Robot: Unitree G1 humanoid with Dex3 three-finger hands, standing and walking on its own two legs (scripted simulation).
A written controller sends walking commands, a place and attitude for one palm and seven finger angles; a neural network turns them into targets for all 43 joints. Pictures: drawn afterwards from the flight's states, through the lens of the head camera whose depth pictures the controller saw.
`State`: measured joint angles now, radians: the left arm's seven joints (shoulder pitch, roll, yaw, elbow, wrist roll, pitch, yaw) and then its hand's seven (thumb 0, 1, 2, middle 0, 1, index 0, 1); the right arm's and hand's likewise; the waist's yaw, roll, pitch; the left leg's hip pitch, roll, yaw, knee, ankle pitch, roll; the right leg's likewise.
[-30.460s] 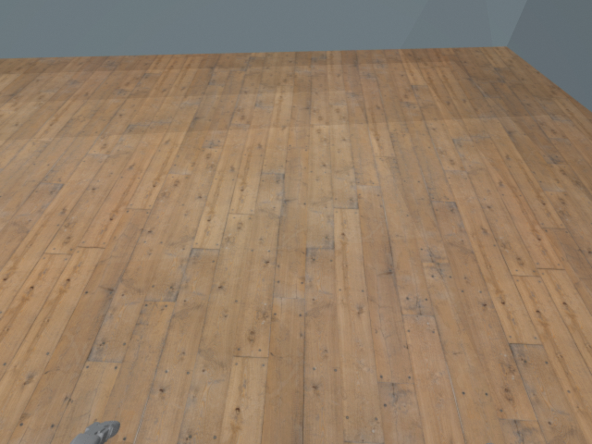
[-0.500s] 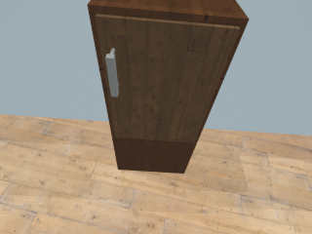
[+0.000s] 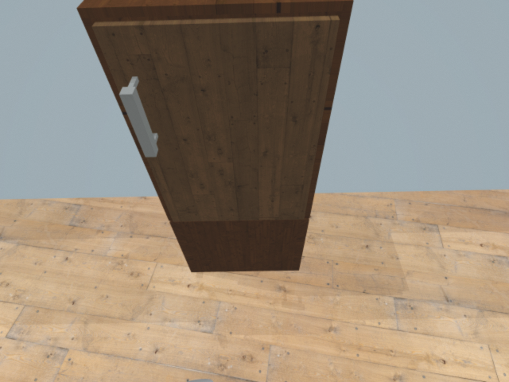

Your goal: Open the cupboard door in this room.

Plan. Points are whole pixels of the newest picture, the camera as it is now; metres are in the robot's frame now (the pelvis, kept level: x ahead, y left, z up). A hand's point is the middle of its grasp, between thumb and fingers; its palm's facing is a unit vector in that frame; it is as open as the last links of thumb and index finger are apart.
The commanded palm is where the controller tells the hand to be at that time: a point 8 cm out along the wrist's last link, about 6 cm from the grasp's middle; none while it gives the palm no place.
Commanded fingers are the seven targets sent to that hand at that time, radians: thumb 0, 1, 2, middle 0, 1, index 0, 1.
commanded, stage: come to a stop and stand still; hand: left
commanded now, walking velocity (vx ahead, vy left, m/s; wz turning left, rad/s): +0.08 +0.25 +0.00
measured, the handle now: (143, 118) +0.57 +0.27 +0.09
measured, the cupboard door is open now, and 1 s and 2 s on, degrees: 0 0 0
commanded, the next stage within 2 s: look again from close up in 1.58 s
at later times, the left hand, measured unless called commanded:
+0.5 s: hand out of the picture -0.03 +0.24 -0.17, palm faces +0.10 -0.96 -0.25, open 7.3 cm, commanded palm none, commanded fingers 0.00 0.90 0.90 -0.20 -0.30 -0.20 -0.30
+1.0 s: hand out of the picture +0.02 +0.24 -0.16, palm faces +0.00 -0.97 -0.23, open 7.3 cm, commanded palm none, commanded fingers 0.00 0.90 0.90 -0.20 -0.30 -0.20 -0.30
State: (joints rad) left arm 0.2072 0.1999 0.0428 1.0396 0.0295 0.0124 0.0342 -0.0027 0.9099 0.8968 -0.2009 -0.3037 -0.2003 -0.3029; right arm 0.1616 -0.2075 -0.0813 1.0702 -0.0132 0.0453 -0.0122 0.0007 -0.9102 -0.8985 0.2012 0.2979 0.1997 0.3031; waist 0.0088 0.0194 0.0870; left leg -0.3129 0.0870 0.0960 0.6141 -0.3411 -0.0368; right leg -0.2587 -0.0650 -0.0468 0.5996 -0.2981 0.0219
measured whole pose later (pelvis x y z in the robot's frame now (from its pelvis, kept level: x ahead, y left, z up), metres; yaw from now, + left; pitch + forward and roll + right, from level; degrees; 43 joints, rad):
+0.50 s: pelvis -0.02 +0.05 +0.00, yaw +2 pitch -1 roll +0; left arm 0.29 0.19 0.03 1.06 0.02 0.03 0.05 0.00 0.91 0.90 -0.21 -0.30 -0.21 -0.30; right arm 0.25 -0.22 -0.04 0.97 -0.03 0.01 0.00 0.01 -0.91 -0.90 0.20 0.30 0.20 0.30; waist 0.02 0.01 0.04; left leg -0.21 0.01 0.07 0.60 -0.37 0.02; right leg -0.30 -0.12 -0.06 0.59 -0.28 0.02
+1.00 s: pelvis -0.01 +0.06 +0.01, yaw -1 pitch -1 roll +1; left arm 0.26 0.16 0.00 1.06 0.02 0.01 0.03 0.00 0.91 0.90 -0.20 -0.30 -0.20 -0.30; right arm 0.32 -0.18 0.00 1.04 -0.02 -0.02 -0.02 0.01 -0.91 -0.90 0.20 0.30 0.20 0.30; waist 0.00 0.02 0.04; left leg -0.11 -0.02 0.13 0.48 -0.35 0.04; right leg -0.26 -0.12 0.04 0.53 -0.26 0.06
